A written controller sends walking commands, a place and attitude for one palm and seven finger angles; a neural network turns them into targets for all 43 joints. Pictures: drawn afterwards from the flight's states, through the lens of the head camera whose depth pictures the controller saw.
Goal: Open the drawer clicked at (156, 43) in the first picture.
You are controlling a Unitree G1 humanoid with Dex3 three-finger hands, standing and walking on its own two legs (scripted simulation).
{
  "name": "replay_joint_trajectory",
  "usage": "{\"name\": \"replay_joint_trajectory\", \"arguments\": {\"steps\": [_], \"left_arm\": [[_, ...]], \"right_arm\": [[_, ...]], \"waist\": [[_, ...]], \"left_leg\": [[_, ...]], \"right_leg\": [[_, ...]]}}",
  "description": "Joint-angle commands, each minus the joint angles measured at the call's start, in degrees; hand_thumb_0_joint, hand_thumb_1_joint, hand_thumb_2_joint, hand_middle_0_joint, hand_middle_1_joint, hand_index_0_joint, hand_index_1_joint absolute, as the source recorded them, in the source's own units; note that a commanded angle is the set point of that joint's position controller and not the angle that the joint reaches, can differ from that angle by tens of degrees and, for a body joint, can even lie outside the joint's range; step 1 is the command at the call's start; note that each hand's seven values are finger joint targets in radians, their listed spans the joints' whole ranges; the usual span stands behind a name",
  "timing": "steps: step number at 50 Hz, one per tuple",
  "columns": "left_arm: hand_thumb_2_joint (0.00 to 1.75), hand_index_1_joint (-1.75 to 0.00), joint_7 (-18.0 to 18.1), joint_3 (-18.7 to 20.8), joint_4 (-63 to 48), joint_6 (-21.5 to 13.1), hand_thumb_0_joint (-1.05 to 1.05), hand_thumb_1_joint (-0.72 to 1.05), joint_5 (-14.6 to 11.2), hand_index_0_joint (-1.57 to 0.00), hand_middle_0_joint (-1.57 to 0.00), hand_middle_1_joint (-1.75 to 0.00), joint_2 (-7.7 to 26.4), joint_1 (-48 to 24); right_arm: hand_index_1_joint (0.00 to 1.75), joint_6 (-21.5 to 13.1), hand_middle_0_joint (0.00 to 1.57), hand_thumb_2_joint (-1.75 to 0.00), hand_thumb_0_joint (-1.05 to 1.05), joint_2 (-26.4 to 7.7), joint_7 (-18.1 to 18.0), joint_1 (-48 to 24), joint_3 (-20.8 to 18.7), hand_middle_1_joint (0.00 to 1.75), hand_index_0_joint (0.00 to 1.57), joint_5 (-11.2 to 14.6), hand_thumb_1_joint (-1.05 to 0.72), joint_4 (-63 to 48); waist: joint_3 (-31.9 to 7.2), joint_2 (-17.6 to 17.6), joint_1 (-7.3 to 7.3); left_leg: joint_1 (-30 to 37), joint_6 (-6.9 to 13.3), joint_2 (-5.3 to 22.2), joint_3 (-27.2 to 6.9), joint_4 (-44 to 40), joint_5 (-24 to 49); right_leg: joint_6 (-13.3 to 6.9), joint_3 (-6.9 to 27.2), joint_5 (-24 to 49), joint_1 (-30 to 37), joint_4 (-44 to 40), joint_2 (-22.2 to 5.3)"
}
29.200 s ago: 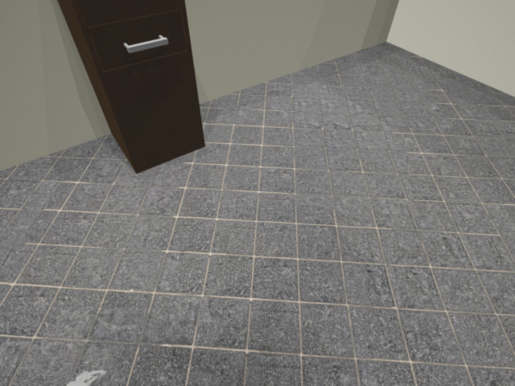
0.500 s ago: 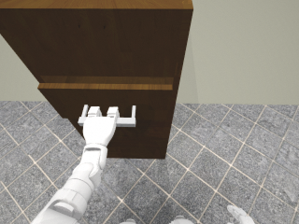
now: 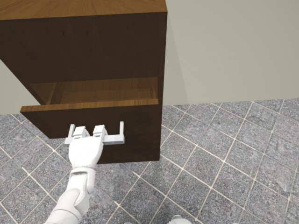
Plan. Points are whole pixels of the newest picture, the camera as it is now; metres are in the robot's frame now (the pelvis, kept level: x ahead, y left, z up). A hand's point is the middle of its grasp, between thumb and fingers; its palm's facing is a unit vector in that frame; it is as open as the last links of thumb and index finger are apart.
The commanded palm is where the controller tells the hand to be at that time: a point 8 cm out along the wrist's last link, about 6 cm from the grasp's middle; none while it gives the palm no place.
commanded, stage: pull the drawer open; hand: left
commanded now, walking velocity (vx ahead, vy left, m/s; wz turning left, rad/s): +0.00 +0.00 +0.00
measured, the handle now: (96, 133) +0.39 +0.17 -0.03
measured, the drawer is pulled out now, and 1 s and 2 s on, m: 0.10 0.30 0.30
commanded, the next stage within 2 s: open the thumb to release the handle in 1.16 s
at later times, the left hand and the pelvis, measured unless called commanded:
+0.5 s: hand (90, 191) +0.22 +0.17 -0.05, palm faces -0.01 -0.12 -0.99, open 5.9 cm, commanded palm +0.17 +0.17 +0.00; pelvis +0.00 -0.01 -0.01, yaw +2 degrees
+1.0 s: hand out of the picture +0.12 +0.16 -0.05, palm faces -0.07 -0.17 -0.98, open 6.2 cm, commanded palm +0.07 +0.17 +0.00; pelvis -0.01 -0.02 -0.04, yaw +1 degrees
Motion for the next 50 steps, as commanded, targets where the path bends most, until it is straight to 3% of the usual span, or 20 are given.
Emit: {"name": "replay_joint_trajectory", "arguments": {"steps": [1,7,9,10,17,23,25,27,30,33,36,38,41,43,45,46,48,50], "left_arm": [[0.9,-1.35,4.2,1.4,-15.0,1.4,0.0,0.9,0.2,-0.4,-0.4,-1.35,4.3,2.5],[0.9,-1.35,4.7,-2.1,-19.6,2.9,0.0,0.9,0.8,-0.4,-0.4,-1.35,1.3,9.6],[0.9,-1.35,4.5,-2.3,-20.0,2.9,0.0,0.9,0.8,-0.4,-0.4,-1.35,1.4,11.1],[0.9,-1.35,4.5,-0.8,-21.3,2.6,0.0,0.9,0.8,-0.4,-0.4,-1.35,3.0,10.8],[0.9,-1.35,4.3,-2.3,-23.1,0.9,0.0,0.9,2.0,-0.4,-0.4,-1.35,2.0,17.5],[0.9,-1.35,3.9,-2.7,-27.6,-0.7,0.0,0.9,2.4,-0.4,-0.4,-1.35,1.8,24.4],[0.9,-1.35,3.7,0.0,-29.3,-1.7,0.0,0.9,1.7,-0.4,-0.4,-1.35,3.8,30.6],[0.9,-1.35,3.3,-1.8,-30.8,-2.4,0.0,0.9,1.9,-0.4,-0.4,-1.35,2.2,33.1],[0.9,-1.35,3.1,0.8,-34.0,-4.1,0.0,0.9,1.6,-0.4,-0.4,-1.35,4.6,40.1],[0.9,-1.35,2.8,0.0,-35.9,-5.5,0.0,0.9,2.0,-0.4,-0.4,-1.35,3.7,43.5],[0.9,-1.35,3.3,3.7,-38.3,-7.4,0.0,0.9,1.8,-0.4,-0.4,-1.35,6.8,50.0],[0.9,-1.35,3.0,2.4,-39.5,-8.3,0.0,0.9,2.0,-0.4,-0.4,-1.35,5.5,51.5],[0.9,-1.35,2.9,3.9,-42.6,-10.0,0.0,0.9,1.7,-0.4,-0.4,-1.35,6.6,56.7],[0.9,-1.35,2.4,3.2,-43.7,-10.8,0.0,0.9,1.5,-0.4,-0.4,-1.35,6.2,57.5],[0.9,-1.35,2.2,5.1,-45.9,-11.9,0.0,0.9,1.2,-0.4,-0.4,-1.35,7.7,59.3],[0.9,-1.35,2.4,6.0,-45.2,-12.4,0.0,0.9,1.0,-0.4,-0.4,-1.35,8.2,61.3],[0.9,-1.35,2.2,6.3,-45.5,-13.3,0.0,0.9,1.0,-0.4,-0.4,-1.35,8.2,62.2],[0.9,-1.35,2.5,7.6,-47.0,-13.6,0.0,0.9,1.2,-0.4,-0.4,-1.35,9.6,58.3]], "right_arm": [[0.3,-2.6,0.2,-0.9,0.0,-6.1,-0.1,-5.6,-1.8,0.3,0.2,-0.4,-0.9,-8.3],[0.3,-2.4,0.2,-0.9,0.0,-5.6,0.4,-8.6,-1.3,0.3,0.2,-0.5,-0.9,-9.6],[0.3,-2.4,0.2,-0.9,0.0,-5.4,0.3,-9.9,-0.9,0.3,0.2,-0.3,-0.9,-10.3],[0.3,-2.5,0.2,-0.9,0.0,-5.5,0.1,-10.7,-0.7,0.3,0.2,-0.4,-0.9,-10.5],[0.3,-3.0,0.2,-0.9,0.0,-4.2,0.1,-13.9,0.5,0.3,0.2,-0.7,-0.9,-12.5],[0.3,-3.5,0.2,-0.9,0.0,-3.6,0.6,-15.6,1.1,0.3,0.2,-0.9,-0.9,-14.2],[0.3,-3.7,0.2,-0.9,0.0,-3.5,0.8,-15.7,1.5,0.3,0.2,-0.8,-0.9,-15.0],[0.3,-4.0,0.2,-0.9,0.0,-3.3,1.3,-15.8,1.7,0.3,0.2,-1.1,-0.9,-15.3],[0.3,-4.3,0.2,-0.9,0.0,-3.4,1.7,-16.2,2.0,0.3,0.2,-1.2,-0.9,-16.0],[0.3,-4.8,0.2,-0.9,0.0,-3.1,2.2,-16.3,2.2,0.3,0.2,-1.7,-0.9,-16.3],[0.3,-5.3,0.2,-0.9,0.0,-2.9,2.2,-16.2,2.4,0.3,0.2,-2.1,-0.9,-16.7],[0.3,-5.7,0.2,-0.9,0.0,-3.0,2.5,-16.3,2.4,0.3,0.2,-2.5,-0.9,-16.9],[0.3,-6.3,0.2,-0.9,0.0,-3.0,2.8,-16.0,2.3,0.3,0.2,-3.0,-0.9,-17.6],[0.3,-6.6,0.2,-0.9,0.0,-3.1,3.0,-16.0,2.2,0.3,0.2,-3.3,-0.9,-18.0],[0.3,-6.9,0.2,-0.9,0.0,-3.1,2.8,-15.9,2.2,0.3,0.2,-3.6,-0.9,-18.5],[0.3,-7.2,0.2,-0.9,0.0,-2.8,2.7,-15.7,2.4,0.3,0.2,-3.8,-0.9,-18.5],[0.3,-7.3,0.2,-0.9,0.0,-2.7,2.6,-16.0,2.3,0.3,0.2,-4.0,-0.9,-18.7],[0.3,-7.3,0.2,-0.9,0.0,-3.2,2.2,-15.8,2.1,0.3,0.2,-4.3,-0.9,-19.0]], "waist": [[-17.5,-3.1,3.28],[-15.0,-3.6,3.41],[-13.2,-4.7,3.51],[-13.8,-4.2,4.0],[-11.2,-4.6,5.04],[-11.7,-4.7,5.99],[-12.4,-6.4,6.92],[-11.4,-6.4,6.66],[-11.6,-5.1,7.8],[-10.5,-5.8,7.58],[-12.0,-5.7,8.67],[-10.7,-5.5,8.08],[-11.3,-5.3,8.8],[-10.0,-6.3,8.24],[-10.7,-6.1,8.52],[-11.1,-7.8,8.83],[-9.4,-8.7,8.57],[-9.6,-7.4,7.94]], "left_leg": [[9.0,-1.8,-0.3,-4.0,-4.7,27.2],[11.6,-2.0,0.0,-4.9,-4.1,29.5],[10.5,-1.8,-0.4,-4.8,-4.4,26.3],[10.4,-1.8,-0.6,-4.6,-4.2,26.1],[9.8,-1.9,-1.3,-4.6,-3.4,23.7],[8.9,-1.8,-1.8,-4.4,-2.0,23.5],[7.7,-1.9,-2.0,-4.6,-1.4,24.5],[7.1,-1.8,-1.9,-4.7,-0.9,24.3],[5.8,-2.0,-2.1,-4.6,-0.1,24.3],[4.2,-1.9,-2.2,-4.6,1.0,22.1],[2.6,-2.1,-2.5,-4.6,2.2,21.5],[1.9,-2.1,-2.5,-4.8,2.9,20.2],[1.6,-2.1,-2.5,-5.0,4.1,20.4],[0.6,-2.0,-2.6,-5.3,5.1,18.3],[-0.3,-1.8,-2.7,-5.2,5.9,17.4],[-1.1,-2.0,-2.9,-5.2,6.4,15.9],[-2.7,-1.9,-3.1,-5.3,7.3,13.1],[-3.2,-1.7,-3.1,-5.4,8.0,11.5]], "right_leg": [[-0.6,1.4,25.1,17.6,-4.0,-1.4],[-0.6,0.5,24.5,15.7,-3.7,-1.3],[-0.5,0.5,22.7,15.9,-4.0,-1.3],[-0.8,1.0,23.0,16.3,-3.7,-1.2],[-0.7,1.4,22.1,15.4,-3.1,-1.4],[-0.6,2.7,24.3,16.0,-2.0,-1.5],[-0.6,3.5,27.6,17.9,-1.3,-1.7],[-0.4,3.7,28.3,16.9,-0.7,-1.9],[-0.6,4.4,29.2,17.4,0.3,-1.9],[-0.4,4.8,27.6,15.5,1.1,-1.9],[-0.5,6.2,29.7,16.3,2.5,-2.1],[-0.7,6.1,26.5,13.4,3.0,-1.9],[-0.9,6.3,24.5,11.8,3.9,-1.7],[-0.8,6.6,22.2,9.3,4.1,-1.9],[-1.0,6.9,21.7,9.2,4.4,-1.8],[-0.8,7.9,20.7,8.9,4.6,-2.1],[-0.9,8.3,17.4,6.9,4.3,-2.2],[-1.3,8.9,14.2,4.8,4.1,-2.2]]}}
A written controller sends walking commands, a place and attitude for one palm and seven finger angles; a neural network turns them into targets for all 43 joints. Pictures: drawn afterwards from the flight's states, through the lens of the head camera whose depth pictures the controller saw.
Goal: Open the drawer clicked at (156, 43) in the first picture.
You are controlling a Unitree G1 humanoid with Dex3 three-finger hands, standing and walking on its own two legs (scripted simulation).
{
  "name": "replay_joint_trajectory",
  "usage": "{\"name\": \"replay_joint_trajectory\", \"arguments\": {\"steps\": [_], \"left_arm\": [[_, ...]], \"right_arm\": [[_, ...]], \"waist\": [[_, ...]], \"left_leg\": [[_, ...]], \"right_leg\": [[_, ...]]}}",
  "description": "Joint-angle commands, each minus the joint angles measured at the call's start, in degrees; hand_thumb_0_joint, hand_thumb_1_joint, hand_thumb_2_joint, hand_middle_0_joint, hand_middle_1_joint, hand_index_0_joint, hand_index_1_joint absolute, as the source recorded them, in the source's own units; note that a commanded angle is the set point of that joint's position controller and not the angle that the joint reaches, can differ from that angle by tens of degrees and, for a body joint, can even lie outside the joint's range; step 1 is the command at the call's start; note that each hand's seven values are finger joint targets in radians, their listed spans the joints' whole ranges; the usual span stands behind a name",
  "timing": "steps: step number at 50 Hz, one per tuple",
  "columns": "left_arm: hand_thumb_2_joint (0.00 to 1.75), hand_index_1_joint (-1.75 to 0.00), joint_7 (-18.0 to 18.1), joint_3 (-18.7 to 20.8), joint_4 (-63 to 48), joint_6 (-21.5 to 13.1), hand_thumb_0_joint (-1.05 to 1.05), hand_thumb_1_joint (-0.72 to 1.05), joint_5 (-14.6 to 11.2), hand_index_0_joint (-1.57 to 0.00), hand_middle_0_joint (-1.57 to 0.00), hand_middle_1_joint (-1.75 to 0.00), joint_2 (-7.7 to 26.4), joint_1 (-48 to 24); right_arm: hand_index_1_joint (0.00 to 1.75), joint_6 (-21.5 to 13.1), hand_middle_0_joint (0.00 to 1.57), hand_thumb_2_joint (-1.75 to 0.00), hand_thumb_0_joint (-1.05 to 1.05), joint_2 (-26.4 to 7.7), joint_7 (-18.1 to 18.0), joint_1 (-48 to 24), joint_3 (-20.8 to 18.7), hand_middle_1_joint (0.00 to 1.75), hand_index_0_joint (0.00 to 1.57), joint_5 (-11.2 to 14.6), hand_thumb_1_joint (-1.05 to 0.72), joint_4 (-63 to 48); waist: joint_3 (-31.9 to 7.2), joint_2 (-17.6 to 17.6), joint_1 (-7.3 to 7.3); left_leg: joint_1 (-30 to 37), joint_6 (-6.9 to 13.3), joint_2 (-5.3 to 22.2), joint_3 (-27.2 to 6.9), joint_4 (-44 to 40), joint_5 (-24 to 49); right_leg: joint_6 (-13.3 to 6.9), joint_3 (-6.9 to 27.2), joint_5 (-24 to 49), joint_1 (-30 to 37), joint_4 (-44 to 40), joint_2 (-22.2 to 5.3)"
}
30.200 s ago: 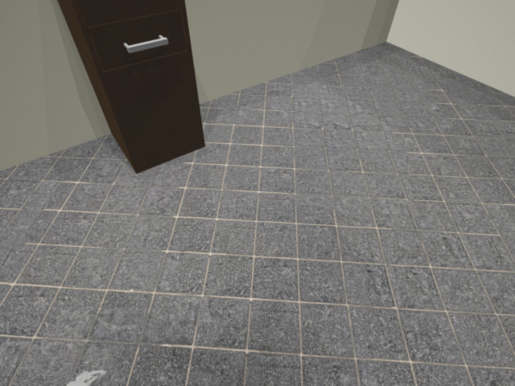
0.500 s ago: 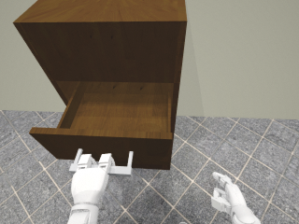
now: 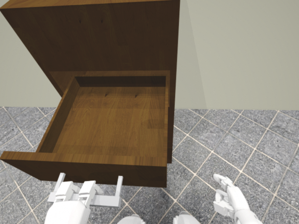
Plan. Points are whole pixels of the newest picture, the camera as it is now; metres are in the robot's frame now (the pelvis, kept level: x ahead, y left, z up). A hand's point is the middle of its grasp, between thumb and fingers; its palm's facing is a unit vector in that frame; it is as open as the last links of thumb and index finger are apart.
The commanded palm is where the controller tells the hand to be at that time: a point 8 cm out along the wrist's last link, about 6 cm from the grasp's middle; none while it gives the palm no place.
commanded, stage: pull the drawer open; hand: left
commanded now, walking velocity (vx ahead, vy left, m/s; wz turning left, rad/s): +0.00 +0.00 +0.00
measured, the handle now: (87, 189) +0.20 +0.18 +0.01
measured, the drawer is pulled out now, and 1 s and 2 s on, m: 0.30 0.30 0.30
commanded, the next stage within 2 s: open the thumb to release the handle in 0.16 s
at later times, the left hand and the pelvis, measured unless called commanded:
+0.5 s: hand (77, 216) +0.15 +0.19 -0.01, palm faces -0.01 -0.11 -0.99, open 7.0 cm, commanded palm +0.11 +0.19 +0.04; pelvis -0.01 -0.01 +0.00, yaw +2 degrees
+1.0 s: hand (79, 215) +0.15 +0.19 -0.01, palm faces +0.00 -0.12 -0.99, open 13.7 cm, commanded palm +0.12 +0.19 +0.04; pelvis -0.02 +0.00 +0.00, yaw +2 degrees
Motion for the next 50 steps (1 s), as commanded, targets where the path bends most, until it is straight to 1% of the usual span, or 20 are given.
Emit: {"name": "replay_joint_trajectory", "arguments": {"steps": [1,4,6,8,10,12,13,14,15,16,17,20,23,25,30,33,42,43,47,50], "left_arm": [[0.9,-1.35,2.9,6.1,-8.8,-1.5,0.0,0.9,-0.5,-0.4,-0.4,-1.35,8.1,11.9],[0.9,-1.35,3.0,6.8,-9.1,-1.2,0.0,0.9,-0.9,-0.4,-0.4,-1.35,8.3,12.6],[0.9,-1.35,3.3,7.0,-9.5,-0.4,0.0,0.9,-1.2,-0.4,-0.4,-1.35,8.8,10.5],[0.9,-1.35,3.3,7.4,-8.3,0.4,0.0,0.9,-1.6,-0.4,-0.4,-1.35,8.6,10.4],[0.9,-1.35,3.5,8.7,-9.2,1.0,0.0,0.9,-2.0,-0.4,-0.4,-1.35,9.8,8.7],[0.9,-1.35,3.5,7.5,-8.6,1.3,0.0,0.9,-2.3,-0.4,-0.4,-1.35,8.7,9.5],[0.9,-1.35,4.3,7.7,-6.8,2.1,0.0,0.9,-1.0,-0.4,-0.4,-1.35,10.2,-4.1],[0.87,-1.34,5.0,8.0,-7.1,2.1,0.0,0.83,-0.7,-0.4,-0.4,-1.34,9.5,-5.3],[0.84,-1.34,5.3,8.9,-6.2,2.1,0.0,0.76,-0.5,-0.39,-0.39,-1.34,10.4,-4.6],[0.81,-1.33,5.5,9.3,-4.3,2.3,0.0,0.69,-0.8,-0.38,-0.38,-1.33,10.3,-1.8],[0.78,-1.32,5.2,7.4,-4.0,2.9,0.0,0.62,-1.5,-0.38,-0.38,-1.32,8.6,-0.5],[0.69,-1.3,4.5,6.6,-5.4,4.3,0.0,0.41,-3.0,-0.36,-0.36,-1.3,8.6,-1.3],[0.6,-1.27,3.4,4.4,-3.5,5.2,0.0,0.2,-3.5,-0.35,-0.35,-1.27,8.0,-3.3],[0.54,-1.26,3.3,6.0,-3.0,4.8,0.0,0.06,-3.3,-0.34,-0.34,-1.26,9.6,-3.5],[0.39,-1.22,3.2,5.3,-1.5,3.9,0.0,-0.29,-2.5,-0.32,-0.32,-1.22,9.4,-3.9],[0.3,-1.2,3.4,3.8,-1.4,3.7,0.0,-0.5,-1.8,-0.3,-0.3,-1.2,8.1,-5.6],[0.3,-1.2,3.7,2.7,-1.5,4.8,0.0,-0.5,-1.6,-0.3,-0.3,-1.2,7.4,-7.7],[0.3,-1.2,3.4,-0.7,-2.0,5.1,0.0,-0.5,-1.3,-0.3,-0.3,-1.2,5.0,-10.0],[0.3,-1.2,3.4,0.0,-1.5,5.7,0.0,-0.5,-1.0,-0.3,-0.3,-1.2,6.0,-10.0],[0.3,-1.2,3.8,1.2,-0.9,6.3,0.0,-0.5,-0.5,-0.3,-0.3,-1.2,7.3,-12.9]], "right_arm": [[0.3,-3.6,0.2,-0.9,0.0,-4.0,-0.9,-6.5,-1.6,0.3,0.2,-0.7,-0.9,-10.3],[0.3,-3.4,0.2,-0.9,0.0,-4.1,-1.0,-6.4,-1.7,0.3,0.2,-0.6,-0.9,-10.9],[0.3,-3.2,0.2,-0.9,0.0,-4.3,-1.2,-6.0,-1.7,0.3,0.2,-0.6,-0.9,-10.9],[0.3,-2.8,0.2,-0.9,0.0,-4.2,-1.7,-6.0,-1.7,0.3,0.2,-0.2,-0.9,-10.8],[0.3,-2.5,0.2,-0.9,0.0,-4.3,-2.1,-6.0,-1.7,0.3,0.2,0.0,-0.9,-11.0],[0.3,-2.6,0.2,-0.9,0.0,-4.1,-2.3,-5.7,-1.7,0.3,0.2,0.1,-0.9,-10.9],[0.3,-1.9,0.2,-0.9,0.0,-5.3,-2.9,-5.7,-2.1,0.3,0.2,0.1,-0.9,-9.3],[0.3,-2.2,0.2,-0.9,0.0,-4.8,-3.4,-5.5,-2.4,0.3,0.2,-0.1,-0.9,-9.4],[0.3,-2.5,0.2,-0.9,0.0,-4.8,-3.9,-5.5,-2.1,0.3,0.2,0.0,-0.9,-9.3],[0.3,-2.7,0.2,-0.9,0.0,-4.7,-3.9,-5.0,-2.1,0.3,0.2,0.1,-0.9,-9.1],[0.3,-2.8,0.2,-0.9,0.0,-4.7,-3.9,-5.2,-2.1,0.3,0.2,0.3,-0.9,-9.3],[0.3,-2.5,0.2,-0.9,0.0,-5.2,-4.4,-5.3,-2.3,0.3,0.2,0.9,-0.9,-9.3],[0.3,-2.4,0.2,-0.9,0.0,-5.4,-5.0,-5.6,-2.1,0.3,0.2,1.3,-0.9,-8.5],[0.3,-2.5,0.2,-0.9,0.0,-5.5,-5.4,-5.9,-1.9,0.3,0.2,1.4,-0.9,-8.6],[0.3,-2.5,0.2,-0.9,0.0,-5.4,-5.3,-5.9,-1.8,0.3,0.2,1.3,-0.9,-8.0],[0.3,-2.5,0.2,-0.9,0.0,-5.5,-5.0,-5.8,-2.2,0.3,0.2,1.2,-0.9,-7.9],[0.3,-2.6,0.2,-0.9,0.0,-5.5,-5.1,-5.6,-2.4,0.3,0.2,1.1,-0.9,-8.2],[0.3,-2.6,0.2,-0.9,0.0,-5.6,-4.8,-5.8,-2.4,0.3,0.2,0.9,-0.9,-8.1],[0.3,-2.6,0.2,-0.9,0.0,-5.4,-4.9,-5.7,-2.3,0.3,0.2,1.1,-0.9,-8.3],[0.3,-2.3,0.2,-0.9,0.0,-5.6,-5.2,-5.7,-2.0,0.3,0.2,1.2,-0.9,-7.9]], "waist": [[-7.8,-5.9,1.52],[-8.9,-4.4,2.11],[-9.8,-4.5,1.57],[-8.5,-5.5,1.39],[-9.9,-5.3,1.52],[-10.0,-5.6,1.37],[-7.7,-7.3,-1.83],[-8.9,-5.8,-0.72],[-8.2,-5.5,-0.76],[-9.8,-4.9,0.26],[-9.6,-4.8,0.08],[-12.0,-5.3,-0.17],[-8.2,-7.7,-1.13],[-8.0,-8.2,-0.48],[-7.4,-5.5,-0.28],[-6.7,-3.8,-0.44],[-8.0,-5.7,-0.79],[-7.9,-5.4,-1.82],[-7.9,-5.4,-1.26],[-7.5,-5.9,-1.52]], "left_leg": [[1.9,-0.2,-2.8,-5.3,-3.5,15.5],[1.2,-0.3,-2.8,-5.1,-3.2,14.2],[1.9,-0.2,-2.9,-5.1,-2.9,14.3],[0.6,-0.1,-2.8,-4.9,-3.2,13.6],[0.2,0.1,-2.7,-4.9,-3.4,13.7],[0.2,0.0,-2.8,-4.7,-3.5,13.6],[-1.0,0.3,-2.5,-5.0,-2.6,11.6],[-0.8,0.3,-2.5,-4.8,-2.7,10.9],[-0.6,0.5,-2.4,-4.9,-2.9,11.2],[-0.2,0.2,-2.5,-4.6,-3.4,11.6],[0.2,0.3,-2.6,-4.5,-3.8,12.0],[1.0,0.7,-2.5,-4.4,-5.2,13.3],[-0.9,0.7,-2.4,-4.3,-5.9,10.9],[-1.8,0.8,-2.4,-4.3,-6.1,10.4],[-0.5,0.8,-2.4,-4.1,-6.8,10.5],[0.7,0.8,-2.5,-4.1,-6.9,9.8],[2.7,0.9,-2.2,-4.4,-7.3,11.2],[3.1,1.0,-2.3,-4.7,-7.1,11.3],[3.3,0.9,-2.1,-4.6,-7.4,11.5],[3.4,0.9,-1.9,-4.8,-7.8,10.8]], "right_leg": [[0.8,9.8,18.2,10.0,-11.1,-2.0],[0.6,9.6,15.0,9.6,-11.0,-2.1],[0.6,10.1,15.2,9.3,-11.1,-2.1],[0.9,9.2,15.8,10.5,-11.4,-2.1],[0.9,9.2,16.4,12.1,-11.4,-2.0],[1.2,9.6,18.0,12.8,-11.5,-2.5],[1.6,9.4,15.0,9.0,-11.7,-2.7],[1.7,9.3,12.8,9.8,-12.2,-2.8],[1.3,9.3,13.6,10.1,-12.6,-2.5],[1.3,8.8,13.8,11.4,-12.0,-2.6],[1.4,8.4,15.2,12.2,-12.4,-2.6],[1.9,7.5,19.1,16.4,-13.0,-2.7],[2.7,8.6,16.9,16.9,-15.3,-3.7],[2.4,10.1,15.6,17.9,-16.2,-3.9],[2.0,9.2,13.9,16.8,-16.3,-3.6],[1.8,8.2,9.8,14.2,-16.4,-3.3],[1.8,6.0,11.7,13.4,-15.4,-2.7],[2.0,5.9,12.0,12.6,-15.4,-2.9],[2.0,5.3,12.0,13.0,-15.3,-2.8],[1.9,5.3,10.6,12.7,-15.7,-2.5]]}}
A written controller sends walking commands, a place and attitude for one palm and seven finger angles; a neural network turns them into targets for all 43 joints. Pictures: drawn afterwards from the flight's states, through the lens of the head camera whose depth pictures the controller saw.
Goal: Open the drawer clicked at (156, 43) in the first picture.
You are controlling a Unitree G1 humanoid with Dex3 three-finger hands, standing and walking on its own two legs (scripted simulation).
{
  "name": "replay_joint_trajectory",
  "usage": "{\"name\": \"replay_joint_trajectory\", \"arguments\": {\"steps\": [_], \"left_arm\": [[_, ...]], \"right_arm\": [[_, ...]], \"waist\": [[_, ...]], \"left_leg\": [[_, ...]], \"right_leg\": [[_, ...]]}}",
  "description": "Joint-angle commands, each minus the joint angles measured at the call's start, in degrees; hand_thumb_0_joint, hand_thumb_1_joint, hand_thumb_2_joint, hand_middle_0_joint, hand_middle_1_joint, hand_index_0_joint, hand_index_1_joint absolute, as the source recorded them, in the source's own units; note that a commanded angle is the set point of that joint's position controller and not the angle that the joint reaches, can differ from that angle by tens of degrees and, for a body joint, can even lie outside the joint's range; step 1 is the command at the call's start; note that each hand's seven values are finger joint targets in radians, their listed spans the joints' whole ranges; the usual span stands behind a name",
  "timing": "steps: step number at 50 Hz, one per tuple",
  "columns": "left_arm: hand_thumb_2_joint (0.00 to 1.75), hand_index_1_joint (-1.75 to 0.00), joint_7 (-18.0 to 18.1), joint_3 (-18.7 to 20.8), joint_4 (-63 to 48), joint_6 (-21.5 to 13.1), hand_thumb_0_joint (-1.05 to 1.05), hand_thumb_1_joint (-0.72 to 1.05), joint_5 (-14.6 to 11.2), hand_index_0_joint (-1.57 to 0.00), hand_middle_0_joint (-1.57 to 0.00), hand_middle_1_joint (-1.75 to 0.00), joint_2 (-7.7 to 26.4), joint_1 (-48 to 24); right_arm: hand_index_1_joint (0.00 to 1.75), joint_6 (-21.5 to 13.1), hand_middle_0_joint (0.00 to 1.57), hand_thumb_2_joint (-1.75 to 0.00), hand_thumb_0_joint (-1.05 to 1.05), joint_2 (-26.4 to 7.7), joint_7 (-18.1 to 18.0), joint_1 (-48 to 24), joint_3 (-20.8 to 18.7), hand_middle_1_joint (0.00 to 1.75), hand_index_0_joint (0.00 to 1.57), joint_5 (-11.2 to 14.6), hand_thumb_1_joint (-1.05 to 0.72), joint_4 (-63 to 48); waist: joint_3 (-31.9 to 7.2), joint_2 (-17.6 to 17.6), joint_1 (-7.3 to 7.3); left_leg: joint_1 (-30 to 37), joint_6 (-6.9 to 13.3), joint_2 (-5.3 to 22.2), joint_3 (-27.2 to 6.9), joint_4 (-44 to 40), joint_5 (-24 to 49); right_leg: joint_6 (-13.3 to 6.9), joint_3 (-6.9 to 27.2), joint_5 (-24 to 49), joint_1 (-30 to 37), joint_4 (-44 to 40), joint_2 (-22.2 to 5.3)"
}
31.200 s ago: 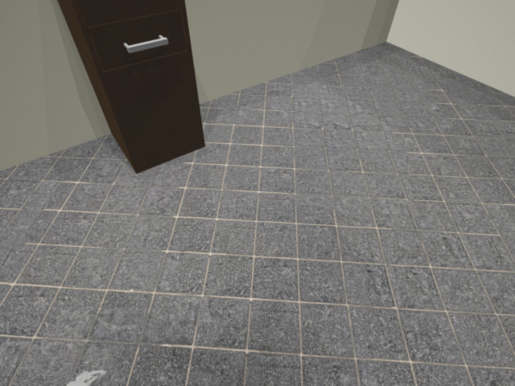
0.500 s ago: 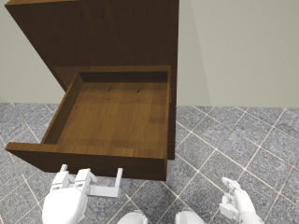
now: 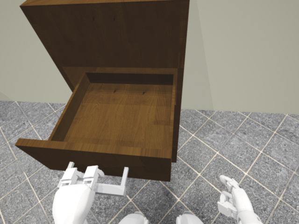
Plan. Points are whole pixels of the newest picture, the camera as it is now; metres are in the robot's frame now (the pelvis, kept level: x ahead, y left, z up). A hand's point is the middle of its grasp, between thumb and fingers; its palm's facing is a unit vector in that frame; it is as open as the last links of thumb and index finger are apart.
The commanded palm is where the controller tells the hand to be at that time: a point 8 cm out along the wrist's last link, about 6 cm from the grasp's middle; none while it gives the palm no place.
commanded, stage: lift the hand off the handle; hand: left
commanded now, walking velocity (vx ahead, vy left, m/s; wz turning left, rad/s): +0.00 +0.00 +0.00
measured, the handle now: (94, 178) +0.23 +0.18 +0.00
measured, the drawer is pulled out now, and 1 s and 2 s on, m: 0.30 0.30 0.30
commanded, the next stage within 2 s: none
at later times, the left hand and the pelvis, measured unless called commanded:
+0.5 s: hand (86, 198) +0.18 +0.18 +0.00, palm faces +0.00 -0.13 -0.99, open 13.8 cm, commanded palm +0.16 +0.18 +0.06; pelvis +0.00 +0.01 +0.02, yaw -1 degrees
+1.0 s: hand (80, 191) +0.19 +0.19 +0.04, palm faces +0.02 -0.15 -0.99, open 13.7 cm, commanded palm +0.16 +0.19 +0.10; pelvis +0.01 +0.00 +0.04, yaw -1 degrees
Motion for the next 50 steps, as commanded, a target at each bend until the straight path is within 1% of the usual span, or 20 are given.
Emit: {"name": "replay_joint_trajectory", "arguments": {"steps": [1,4,7,11,13,16,18,19,25,28,32,33,36,37,41,42,45,46,49,50], "left_arm": [[0.3,-1.2,1.9,3.2,-8.8,0.2,0.0,-0.5,0.7,-0.3,-0.3,-1.2,6.8,-1.5],[0.3,-1.2,2.0,1.3,-9.1,0.8,0.0,-0.5,0.9,-0.3,-0.3,-1.2,5.2,-4.0],[0.3,-1.2,1.9,1.8,-8.2,1.5,0.0,-0.5,0.1,-0.3,-0.3,-1.2,5.5,-3.8],[0.3,-1.2,2.2,2.3,-11.9,1.7,0.0,-0.5,0.1,-0.3,-0.3,-1.2,6.4,-1.7],[0.3,-1.2,1.7,0.8,-12.9,1.9,0.0,-0.5,-0.2,-0.3,-0.3,-1.2,5.4,-0.4],[0.3,-1.2,1.3,2.0,-12.7,1.8,0.0,-0.5,-0.7,-0.3,-0.3,-1.2,6.5,0.7],[0.3,-1.2,1.1,1.6,-12.0,2.0,0.0,-0.5,-0.5,-0.3,-0.3,-1.2,6.0,1.2],[0.3,-1.2,1.1,1.5,-12.0,1.9,0.0,-0.5,-0.1,-0.3,-0.3,-1.2,6.0,0.1],[0.3,-1.2,0.8,1.5,-14.9,2.2,0.0,-0.5,-0.6,-0.3,-0.3,-1.2,6.3,0.1],[0.3,-1.2,0.5,-0.1,-15.0,2.5,0.0,-0.5,-0.5,-0.3,-0.3,-1.2,5.3,-2.6],[0.3,-1.2,0.5,2.0,-13.8,3.0,0.0,-0.5,-0.6,-0.3,-0.3,-1.2,7.0,-2.5],[0.3,-1.2,0.4,1.9,-14.2,3.2,0.0,-0.5,-0.8,-0.3,-0.3,-1.2,6.8,-1.9],[0.3,-1.2,-0.1,1.6,-15.8,3.5,0.0,-0.5,-1.6,-0.3,-0.3,-1.2,6.9,-1.6],[0.3,-1.2,-0.3,2.6,-15.5,3.4,0.0,-0.5,-1.8,-0.3,-0.3,-1.2,7.7,-1.7],[0.3,-1.2,-1.0,1.2,-16.8,3.4,0.0,-0.5,-2.0,-0.3,-0.3,-1.2,6.7,-1.9],[0.3,-1.2,-1.1,2.5,-16.7,3.2,0.0,-0.5,-2.3,-0.3,-0.3,-1.2,7.8,-1.2],[0.3,-1.2,-1.5,3.8,-17.2,2.7,0.0,-0.5,-2.5,-0.3,-0.3,-1.2,8.8,-0.5],[0.3,-1.2,-1.6,2.9,-18.3,2.4,0.0,-0.5,-2.5,-0.3,-0.3,-1.2,7.9,0.6],[0.3,-1.2,-2.1,1.9,-19.4,2.3,0.0,-0.5,-2.5,-0.3,-0.3,-1.2,7.4,0.5],[0.3,-1.2,-2.3,3.0,-19.4,2.4,0.0,-0.5,-3.0,-0.3,-0.3,-1.2,8.0,2.0]], "right_arm": [[0.3,-2.8,0.2,-0.9,0.0,-5.0,-0.8,-5.9,-1.8,0.3,0.2,-0.1,-0.9,-9.1],[0.3,-2.5,0.2,-0.9,0.0,-4.9,-0.6,-5.9,-1.9,0.3,0.2,0.0,-0.9,-8.8],[0.3,-2.5,0.2,-0.9,0.0,-4.9,-0.7,-5.6,-2.0,0.3,0.2,0.2,-0.9,-8.7],[0.3,-2.1,0.2,-0.9,0.0,-4.8,-0.4,-5.8,-1.9,0.3,0.2,0.2,-0.9,-9.6],[0.3,-2.0,0.2,-0.9,0.0,-4.7,0.0,-5.8,-1.9,0.3,0.2,0.2,-0.9,-9.9],[0.3,-1.9,0.2,-0.9,0.0,-4.9,0.1,-6.0,-1.6,0.3,0.2,0.4,-0.9,-9.9],[0.3,-1.8,0.2,-0.9,0.0,-4.8,0.3,-6.2,-1.6,0.3,0.2,0.4,-0.9,-10.0],[0.3,-1.6,0.2,-0.9,0.0,-4.9,0.3,-6.5,-1.6,0.3,0.2,0.5,-0.9,-10.0],[0.3,-1.4,0.2,-0.9,0.0,-5.0,0.7,-6.3,-1.8,0.3,0.2,0.6,-0.9,-10.7],[0.3,-1.3,0.2,-0.9,0.0,-5.0,0.7,-6.3,-2.0,0.3,0.2,0.5,-0.9,-10.5],[0.3,-1.2,0.2,-0.9,0.0,-4.8,0.3,-6.5,-1.8,0.3,0.2,0.8,-0.9,-10.1],[0.3,-1.1,0.2,-0.9,0.0,-4.8,0.4,-6.6,-1.7,0.3,0.2,0.8,-0.9,-10.2],[0.3,-0.9,0.2,-0.9,0.0,-4.7,0.4,-7.0,-1.6,0.3,0.2,1.0,-0.9,-10.4],[0.3,-0.8,0.2,-0.9,0.0,-4.8,0.3,-6.9,-1.7,0.3,0.2,1.1,-0.9,-10.1],[0.3,-0.8,0.2,-0.9,0.0,-4.8,0.5,-7.2,-1.5,0.3,0.2,1.0,-0.9,-10.2],[0.3,-0.8,0.2,-0.9,0.0,-4.8,0.4,-7.0,-1.7,0.3,0.2,1.1,-0.9,-10.0],[0.3,-0.7,0.2,-0.9,0.0,-4.9,0.3,-7.2,-1.5,0.3,0.2,1.1,-0.9,-10.0],[0.3,-0.8,0.2,-0.9,0.0,-4.8,0.5,-7.5,-1.5,0.3,0.2,1.0,-0.9,-10.2],[0.3,-0.7,0.2,-0.9,0.0,-4.9,1.1,-7.5,-1.7,0.3,0.2,0.9,-0.9,-10.1],[0.3,-0.7,0.2,-0.9,0.0,-4.9,1.0,-7.5,-1.6,0.3,0.2,1.2,-0.9,-10.4]], "waist": [[-8.8,-6.1,-1.73],[-9.3,-3.8,-1.92],[-10.0,-6.5,-1.99],[-12.6,-3.9,-0.69],[-11.2,-4.2,-1.18],[-8.7,-5.3,-1.34],[-6.8,-6.2,-1.5],[-5.7,-5.3,-1.52],[-8.0,-3.6,-1.16],[-6.2,-4.8,-1.75],[-6.4,-6.1,-1.19],[-7.3,-5.4,-0.73],[-6.6,-4.7,-0.87],[-6.0,-5.9,-0.94],[-5.6,-4.5,-0.99],[-5.7,-5.8,-0.81],[-5.6,-6.3,-0.79],[-5.5,-4.4,-0.17],[-4.9,-4.0,-0.44],[-5.2,-4.6,-0.29]], "left_leg": [[3.9,1.1,-1.1,-1.8,-7.4,8.0],[6.1,1.1,-0.9,-2.0,-8.0,8.8],[5.7,1.2,-0.7,-2.0,-8.4,9.5],[8.5,1.0,-0.9,-2.0,-9.5,13.0],[9.4,1.0,-0.8,-2.0,-9.8,14.0],[8.8,1.2,-0.7,-2.0,-10.7,13.3],[8.3,1.2,-0.6,-1.9,-11.2,11.8],[8.6,1.0,-0.5,-2.2,-11.8,11.3],[11.4,1.1,-0.6,-2.0,-13.1,12.7],[12.3,1.3,-0.5,-2.1,-13.8,11.4],[12.6,1.3,-0.7,-1.8,-14.8,12.2],[12.8,1.2,-0.8,-1.6,-15.1,12.7],[14.1,1.3,-0.8,-1.5,-16.1,13.6],[14.0,1.3,-0.8,-1.4,-16.3,13.5],[15.5,1.4,-0.8,-1.5,-17.4,14.4],[15.5,1.4,-0.8,-1.4,-17.5,14.5],[15.5,1.4,-0.9,-1.5,-18.2,14.7],[16.2,1.3,-1.0,-1.4,-18.6,15.3],[17.4,1.3,-0.9,-1.5,-19.0,15.9],[17.3,1.4,-0.8,-1.4,-19.1,16.1]], "right_leg": [[2.3,8.0,7.5,11.4,-14.0,-1.5],[2.0,6.6,7.2,10.4,-13.7,-1.1],[2.3,6.5,9.2,12.5,-14.0,-1.2],[1.7,6.7,13.2,14.8,-13.4,-0.8],[1.8,6.5,14.1,14.8,-14.1,-0.8],[1.8,6.8,14.0,15.3,-15.0,-0.7],[2.1,6.6,11.8,15.0,-16.0,-0.8],[1.9,6.5,10.3,14.1,-16.2,-0.6],[1.6,6.8,11.5,16.6,-17.2,-0.6],[2.0,6.4,8.5,15.7,-18.6,-0.8],[2.1,7.5,11.2,18.7,-19.7,-0.9],[2.1,7.8,12.4,19.9,-19.7,-0.9],[2.2,8.0,13.8,21.3,-20.8,-1.0],[2.3,8.1,14.2,21.7,-21.1,-0.9],[2.2,8.4,14.8,22.6,-22.2,-1.1],[2.3,8.7,15.8,23.5,-22.4,-1.1],[2.3,9.6,16.8,24.8,-23.0,-1.1],[2.2,9.5,17.1,24.9,-22.9,-1.2],[2.1,9.0,16.5,24.2,-23.2,-1.1],[2.0,8.9,17.3,25.3,-23.5,-1.1]]}}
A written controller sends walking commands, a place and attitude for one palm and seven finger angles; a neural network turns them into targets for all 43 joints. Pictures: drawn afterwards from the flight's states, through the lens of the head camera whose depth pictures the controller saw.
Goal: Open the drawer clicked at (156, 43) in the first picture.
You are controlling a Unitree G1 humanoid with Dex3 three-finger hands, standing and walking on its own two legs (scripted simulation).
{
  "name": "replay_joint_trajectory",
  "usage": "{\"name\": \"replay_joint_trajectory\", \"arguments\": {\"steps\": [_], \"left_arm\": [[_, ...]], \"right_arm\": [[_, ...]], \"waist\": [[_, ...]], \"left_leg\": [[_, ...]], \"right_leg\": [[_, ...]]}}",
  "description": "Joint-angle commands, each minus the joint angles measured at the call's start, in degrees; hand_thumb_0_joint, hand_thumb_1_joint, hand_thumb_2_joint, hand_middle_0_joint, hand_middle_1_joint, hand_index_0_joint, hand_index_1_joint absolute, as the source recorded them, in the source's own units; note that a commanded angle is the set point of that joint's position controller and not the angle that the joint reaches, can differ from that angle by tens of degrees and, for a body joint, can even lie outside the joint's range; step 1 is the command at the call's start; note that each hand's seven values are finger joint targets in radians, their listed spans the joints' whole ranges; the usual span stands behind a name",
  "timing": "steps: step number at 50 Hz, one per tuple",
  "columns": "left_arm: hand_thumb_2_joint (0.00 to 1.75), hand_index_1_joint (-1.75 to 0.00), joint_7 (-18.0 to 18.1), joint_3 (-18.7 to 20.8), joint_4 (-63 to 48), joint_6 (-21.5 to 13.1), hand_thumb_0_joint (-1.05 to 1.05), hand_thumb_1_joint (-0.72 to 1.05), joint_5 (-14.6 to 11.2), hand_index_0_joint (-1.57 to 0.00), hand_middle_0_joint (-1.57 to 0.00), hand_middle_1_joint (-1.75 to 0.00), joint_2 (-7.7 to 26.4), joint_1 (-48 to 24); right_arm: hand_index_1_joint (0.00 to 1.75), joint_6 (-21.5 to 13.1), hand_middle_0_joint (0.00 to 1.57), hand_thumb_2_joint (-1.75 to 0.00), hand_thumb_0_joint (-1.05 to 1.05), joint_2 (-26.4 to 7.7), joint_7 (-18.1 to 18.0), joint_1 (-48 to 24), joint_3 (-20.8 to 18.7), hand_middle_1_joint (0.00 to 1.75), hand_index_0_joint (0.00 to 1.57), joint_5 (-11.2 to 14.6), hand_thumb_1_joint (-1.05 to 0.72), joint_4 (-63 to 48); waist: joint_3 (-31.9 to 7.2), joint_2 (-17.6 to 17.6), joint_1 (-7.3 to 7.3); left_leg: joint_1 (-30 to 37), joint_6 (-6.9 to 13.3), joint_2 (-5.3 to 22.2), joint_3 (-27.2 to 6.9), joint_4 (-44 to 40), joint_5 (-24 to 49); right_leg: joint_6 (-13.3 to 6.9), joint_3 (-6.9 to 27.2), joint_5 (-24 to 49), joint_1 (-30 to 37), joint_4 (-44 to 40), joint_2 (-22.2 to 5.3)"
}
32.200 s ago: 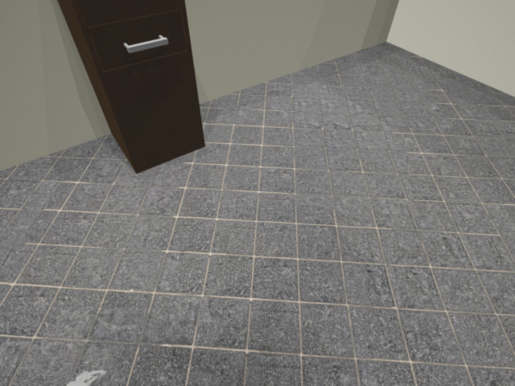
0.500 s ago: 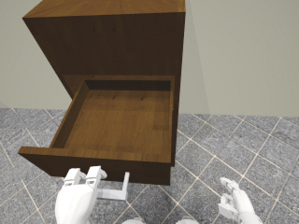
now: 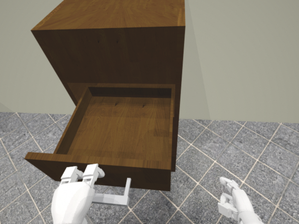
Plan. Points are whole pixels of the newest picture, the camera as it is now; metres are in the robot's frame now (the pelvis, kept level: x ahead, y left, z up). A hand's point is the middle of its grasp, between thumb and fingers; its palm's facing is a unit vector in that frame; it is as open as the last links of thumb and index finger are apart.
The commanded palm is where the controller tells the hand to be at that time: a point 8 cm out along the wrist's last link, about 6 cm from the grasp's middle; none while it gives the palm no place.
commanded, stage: lift the hand off the handle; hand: left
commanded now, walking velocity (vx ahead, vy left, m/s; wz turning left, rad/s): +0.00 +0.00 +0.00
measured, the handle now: (99, 189) +0.21 +0.18 -0.04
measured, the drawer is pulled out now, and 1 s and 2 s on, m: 0.30 0.30 0.30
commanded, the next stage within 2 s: draw the hand back to the body in 1.46 s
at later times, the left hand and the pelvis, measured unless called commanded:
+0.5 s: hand (77, 200) +0.17 +0.19 +0.04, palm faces +0.06 -0.18 -0.98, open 13.9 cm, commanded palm +0.13 +0.19 +0.10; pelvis +0.00 +0.01 +0.01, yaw -1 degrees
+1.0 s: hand (74, 190) +0.18 +0.19 +0.08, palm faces +0.11 -0.18 -0.98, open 13.9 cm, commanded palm +0.13 +0.19 +0.14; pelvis +0.00 +0.02 +0.02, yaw -2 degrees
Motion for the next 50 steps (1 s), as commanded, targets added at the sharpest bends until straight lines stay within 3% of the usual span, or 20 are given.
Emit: {"name": "replay_joint_trajectory", "arguments": {"steps": [1,4,6,9,10,19,21,22,25,30,33,35,39,41,42,44,46,47,50], "left_arm": [[0.3,-1.2,1.9,4.7,-13.0,-0.7,0.0,-0.5,-0.1,-0.3,-0.3,-1.2,6.4,0.0],[0.3,-1.2,1.4,4.6,-13.8,-0.9,0.0,-0.5,-0.2,-0.3,-0.3,-1.2,6.2,0.6],[0.3,-1.2,1.3,5.4,-15.1,-1.0,0.0,-0.5,-0.3,-0.3,-0.3,-1.2,6.8,1.4],[0.3,-1.2,0.7,4.6,-16.6,-1.1,0.0,-0.5,-0.4,-0.3,-0.3,-1.2,6.5,0.7],[0.3,-1.2,0.7,6.1,-16.5,-1.0,0.0,-0.5,-0.8,-0.3,-0.3,-1.2,7.7,2.4],[0.3,-1.2,-1.4,4.0,-20.5,-1.1,0.0,-0.5,-1.5,-0.3,-0.3,-1.2,6.1,4.3],[0.3,-1.2,-1.7,5.1,-21.1,-1.0,0.0,-0.5,-1.6,-0.3,-0.3,-1.2,7.4,5.4],[0.3,-1.2,-1.9,5.2,-20.7,-1.0,0.0,-0.5,-1.6,-0.3,-0.3,-1.2,7.4,5.1],[0.3,-1.2,-1.9,5.2,-22.7,-1.0,0.0,-0.5,-1.1,-0.3,-0.3,-1.2,7.8,4.0],[0.3,-1.2,-2.4,6.0,-24.2,-0.7,0.0,-0.5,-1.9,-0.3,-0.3,-1.2,8.5,6.1],[0.3,-1.2,-3.6,2.4,-25.9,0.0,0.0,-0.5,-1.9,-0.3,-0.3,-1.2,5.7,3.9],[0.3,-1.2,-4.1,4.0,-25.8,0.5,0.0,-0.5,-2.6,-0.3,-0.3,-1.2,7.3,4.7],[0.3,-1.2,-5.4,1.7,-27.2,0.7,0.0,-0.5,-1.9,-0.3,-0.3,-1.2,6.1,2.5],[0.3,-1.2,-5.7,2.5,-27.6,1.3,0.0,-0.5,-1.7,-0.3,-0.3,-1.2,7.0,3.1],[0.3,-1.2,-5.9,2.6,-27.6,1.2,0.0,-0.5,-1.8,-0.3,-0.3,-1.2,7.4,0.7],[0.3,-1.2,-6.0,3.7,-27.1,1.2,0.0,-0.5,-1.7,-0.3,-0.3,-1.2,8.1,1.4],[0.3,-1.2,-6.2,4.6,-27.8,1.9,0.0,-0.5,-1.7,-0.3,-0.3,-1.2,8.8,1.2],[0.3,-1.2,-6.4,5.0,-27.4,1.9,0.0,-0.5,-2.1,-0.3,-0.3,-1.2,8.9,0.3],[0.3,-1.2,-7.4,5.8,-28.2,2.6,0.0,-0.5,-3.9,-0.3,-0.3,-1.2,9.3,3.5]], "right_arm": [[0.3,-3.1,0.2,-0.9,0.0,-4.5,-0.1,-7.5,-1.6,0.3,0.2,-0.1,-0.9,-9.5],[0.3,-3.0,0.2,-0.9,0.0,-4.5,0.0,-7.8,-1.8,0.3,0.2,-0.1,-0.9,-9.8],[0.3,-3.1,0.2,-0.9,0.0,-4.5,0.2,-7.7,-1.7,0.3,0.2,0.0,-0.9,-10.1],[0.3,-3.0,0.2,-0.9,0.0,-4.5,0.4,-7.9,-1.9,0.3,0.2,-0.1,-0.9,-9.9],[0.3,-3.1,0.2,-0.9,0.0,-4.5,0.4,-7.8,-1.8,0.3,0.2,0.2,-0.9,-10.3],[0.3,-3.1,0.2,-0.9,0.0,-4.6,1.3,-7.8,-1.7,0.3,0.2,0.3,-0.9,-10.7],[0.3,-3.4,0.2,-0.9,0.0,-4.5,1.4,-7.5,-1.4,0.3,0.2,0.4,-0.9,-11.1],[0.3,-3.1,0.2,-0.9,0.0,-4.5,1.4,-8.0,-1.4,0.3,0.2,0.6,-0.9,-10.9],[0.3,-3.3,0.2,-0.9,0.0,-4.7,1.6,-8.1,-1.4,0.3,0.2,0.5,-0.9,-11.5],[0.3,-3.4,0.2,-0.9,0.0,-4.7,2.0,-8.3,-1.2,0.3,0.2,0.9,-0.9,-11.9],[0.3,-3.1,0.2,-0.9,0.0,-4.6,2.5,-8.1,-1.3,0.3,0.2,0.8,-0.9,-11.8],[0.3,-3.2,0.2,-0.9,0.0,-4.7,2.4,-8.4,-1.2,0.3,0.2,1.3,-0.9,-12.2],[0.3,-3.2,0.2,-0.9,0.0,-4.5,2.6,-8.1,-1.0,0.3,0.2,1.3,-0.9,-12.1],[0.3,-3.3,0.2,-0.9,0.0,-4.3,2.6,-7.9,-0.5,0.3,0.2,1.5,-0.9,-12.5],[0.3,-3.1,0.2,-0.9,0.0,-4.2,2.5,-8.4,-0.7,0.3,0.2,1.5,-0.9,-11.8],[0.3,-3.2,0.2,-0.9,0.0,-4.2,2.5,-8.5,-0.6,0.3,0.2,1.7,-0.9,-11.9],[0.3,-3.3,0.2,-0.9,0.0,-4.0,2.4,-8.3,-0.2,0.3,0.2,1.7,-0.9,-12.1],[0.3,-3.1,0.2,-0.9,0.0,-4.0,2.3,-9.2,-0.4,0.3,0.2,2.0,-0.9,-11.5],[0.3,-3.2,0.2,-0.9,0.0,-4.3,2.3,-9.7,-0.3,0.3,0.2,2.6,-0.9,-12.1]], "waist": [[-8.1,-5.9,-0.55],[-6.8,-6.5,-0.32],[-8.4,-5.9,0.22],[-7.6,-5.2,-0.15],[-8.0,-5.4,0.1],[-6.4,-5.0,0.39],[-6.8,-5.5,0.65],[-4.7,-5.4,0.41],[-6.2,-3.5,0.74],[-5.7,-4.2,1.19],[-4.4,-3.1,0.66],[-4.3,-4.9,0.79],[-3.7,-4.6,1.09],[-4.8,-3.5,1.76],[-3.6,-4.2,1.16],[-2.9,-4.7,1.63],[-4.3,-4.2,2.05],[-2.6,-3.9,1.67],[-3.2,-4.7,1.89]], "left_leg": [[2.5,1.0,-1.3,-2.1,-6.4,11.3],[2.8,1.0,-1.2,-2.1,-6.9,10.8],[3.7,1.0,-1.2,-2.1,-7.3,12.0],[4.7,1.0,-1.1,-2.2,-7.5,12.6],[4.7,0.9,-0.9,-2.2,-7.7,12.8],[6.9,0.9,-0.2,-2.6,-9.3,14.2],[7.2,0.8,-0.1,-2.5,-9.4,14.1],[6.8,0.7,0.1,-2.5,-9.8,13.4],[8.5,0.5,0.4,-2.9,-9.9,14.2],[8.7,0.3,0.8,-3.2,-10.6,15.4],[9.4,0.5,1.0,-3.4,-11.2,15.3],[9.3,0.4,1.4,-3.6,-11.7,14.7],[10.4,0.5,1.7,-3.9,-12.7,14.6],[10.7,0.4,1.7,-3.6,-13.1,14.9],[11.0,0.3,1.7,-3.7,-13.2,14.5],[10.8,0.3,1.8,-3.4,-13.7,14.4],[11.3,0.4,1.5,-3.3,-14.1,14.6],[11.3,0.2,1.7,-3.2,-14.7,14.3],[11.5,0.3,1.9,-3.1,-15.3,15.4]], "right_leg": [[1.6,7.7,12.5,10.8,-11.0,-2.1],[1.7,7.3,11.4,10.8,-11.7,-2.1],[1.5,7.6,12.8,11.9,-11.4,-2.1],[1.4,7.6,13.0,11.3,-11.8,-2.0],[1.4,7.7,13.5,12.2,-12.1,-2.0],[1.4,6.3,12.5,11.8,-12.4,-1.8],[1.4,7.0,12.3,12.2,-12.9,-1.9],[1.3,6.6,11.4,11.6,-13.3,-1.8],[0.9,7.0,10.4,11.2,-13.2,-1.6],[0.8,6.9,11.7,12.2,-13.2,-1.5],[1.0,5.8,10.0,11.2,-13.5,-1.7],[1.0,6.1,9.7,12.0,-14.0,-1.6],[1.1,5.7,7.6,11.7,-14.5,-1.7],[1.0,6.1,7.7,12.9,-14.7,-1.8],[0.9,6.7,7.8,12.5,-15.3,-1.6],[1.0,6.7,7.8,13.3,-15.8,-1.7],[1.0,7.3,8.3,14.8,-16.3,-1.9],[0.9,7.3,8.6,15.0,-16.8,-1.7],[1.2,7.4,11.2,17.3,-17.5,-2.1]]}}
